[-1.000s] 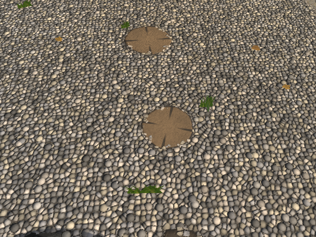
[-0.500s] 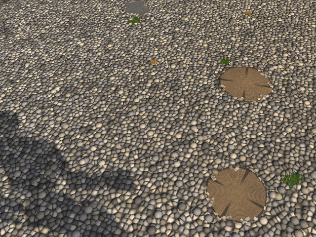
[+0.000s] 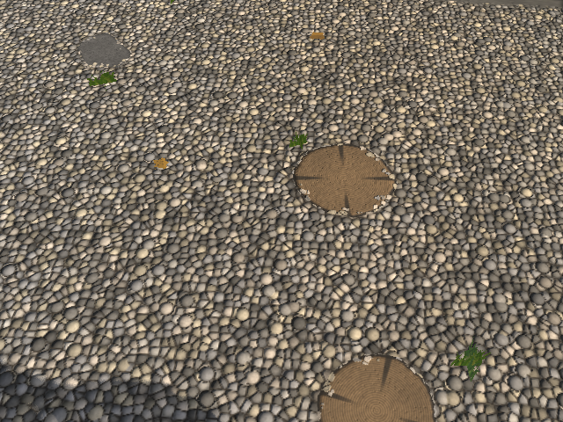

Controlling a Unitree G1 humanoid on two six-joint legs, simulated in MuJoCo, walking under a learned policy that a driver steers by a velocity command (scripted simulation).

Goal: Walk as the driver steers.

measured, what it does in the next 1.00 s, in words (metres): walks ahead, turning right: right foot, then left foot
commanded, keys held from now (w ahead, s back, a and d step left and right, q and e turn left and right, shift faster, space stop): e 0.54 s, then no key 0.26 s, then q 0.20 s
